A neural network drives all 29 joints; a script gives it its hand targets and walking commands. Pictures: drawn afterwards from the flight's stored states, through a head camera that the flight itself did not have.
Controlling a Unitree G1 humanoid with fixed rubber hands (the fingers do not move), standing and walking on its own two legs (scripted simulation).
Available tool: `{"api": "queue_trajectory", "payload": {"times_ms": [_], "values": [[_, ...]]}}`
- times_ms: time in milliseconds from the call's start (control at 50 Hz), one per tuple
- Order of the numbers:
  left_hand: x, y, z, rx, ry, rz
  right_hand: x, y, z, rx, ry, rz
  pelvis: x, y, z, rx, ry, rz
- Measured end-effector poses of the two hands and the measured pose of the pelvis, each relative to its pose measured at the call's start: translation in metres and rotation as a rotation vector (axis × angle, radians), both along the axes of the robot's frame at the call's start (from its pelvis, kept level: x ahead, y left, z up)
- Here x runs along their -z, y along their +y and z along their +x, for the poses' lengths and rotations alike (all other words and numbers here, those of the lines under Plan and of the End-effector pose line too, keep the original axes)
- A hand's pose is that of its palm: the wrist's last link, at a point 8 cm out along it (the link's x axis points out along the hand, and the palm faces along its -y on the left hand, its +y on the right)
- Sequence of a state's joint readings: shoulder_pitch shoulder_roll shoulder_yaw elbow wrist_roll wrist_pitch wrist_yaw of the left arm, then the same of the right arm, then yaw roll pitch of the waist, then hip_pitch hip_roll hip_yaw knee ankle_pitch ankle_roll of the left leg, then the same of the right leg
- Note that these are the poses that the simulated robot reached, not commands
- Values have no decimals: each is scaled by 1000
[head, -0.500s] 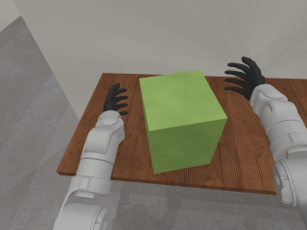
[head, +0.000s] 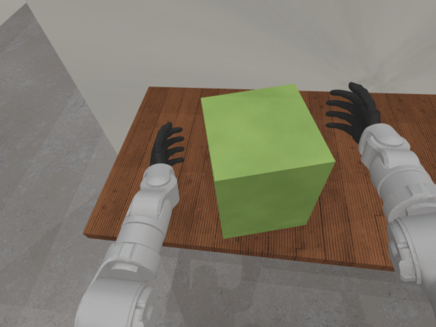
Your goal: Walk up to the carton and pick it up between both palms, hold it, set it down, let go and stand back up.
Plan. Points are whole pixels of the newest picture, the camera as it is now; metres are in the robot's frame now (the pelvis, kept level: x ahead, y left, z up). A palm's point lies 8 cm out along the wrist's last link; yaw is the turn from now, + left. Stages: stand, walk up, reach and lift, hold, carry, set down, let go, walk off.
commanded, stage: reach and lift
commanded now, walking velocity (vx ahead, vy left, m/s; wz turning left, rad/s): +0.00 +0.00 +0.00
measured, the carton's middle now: (256, 165) +0.48 -0.02 -0.02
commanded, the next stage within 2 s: none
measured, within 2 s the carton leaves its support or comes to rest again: neither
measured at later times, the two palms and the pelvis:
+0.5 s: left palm (169, 183) +0.41 +0.16 +0.01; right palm (351, 142) +0.49 -0.20 +0.05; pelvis +0.01 +0.00 -0.01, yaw +0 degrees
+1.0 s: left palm (185, 183) +0.40 +0.13 +0.02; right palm (331, 145) +0.49 -0.17 +0.04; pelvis +0.00 +0.00 -0.01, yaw +0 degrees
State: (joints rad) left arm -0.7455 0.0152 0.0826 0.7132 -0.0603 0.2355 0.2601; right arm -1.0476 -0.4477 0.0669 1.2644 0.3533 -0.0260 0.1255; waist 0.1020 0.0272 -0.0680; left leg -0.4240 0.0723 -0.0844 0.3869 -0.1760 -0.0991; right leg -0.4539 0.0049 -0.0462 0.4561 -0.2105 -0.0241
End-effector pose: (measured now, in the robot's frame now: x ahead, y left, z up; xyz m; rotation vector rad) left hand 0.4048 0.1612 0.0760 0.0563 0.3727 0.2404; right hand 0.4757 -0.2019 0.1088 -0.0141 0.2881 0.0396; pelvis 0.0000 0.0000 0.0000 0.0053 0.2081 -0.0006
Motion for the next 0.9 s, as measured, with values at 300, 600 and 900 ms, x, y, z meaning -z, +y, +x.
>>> {"api": "queue_trajectory", "payload": {"times_ms": [300,600,900], "values": [[53,7,-7,-15,-1,-13,47,-2,5,-9,15,-34,4,0,0,2,137,0],[65,-4,2,21,-41,-12,63,2,18,-26,-15,-58,7,0,6,2,199,0],[63,-34,0,52,-63,-31,70,38,14,-90,-13,-92,7,0,4,2,197,1]]}}
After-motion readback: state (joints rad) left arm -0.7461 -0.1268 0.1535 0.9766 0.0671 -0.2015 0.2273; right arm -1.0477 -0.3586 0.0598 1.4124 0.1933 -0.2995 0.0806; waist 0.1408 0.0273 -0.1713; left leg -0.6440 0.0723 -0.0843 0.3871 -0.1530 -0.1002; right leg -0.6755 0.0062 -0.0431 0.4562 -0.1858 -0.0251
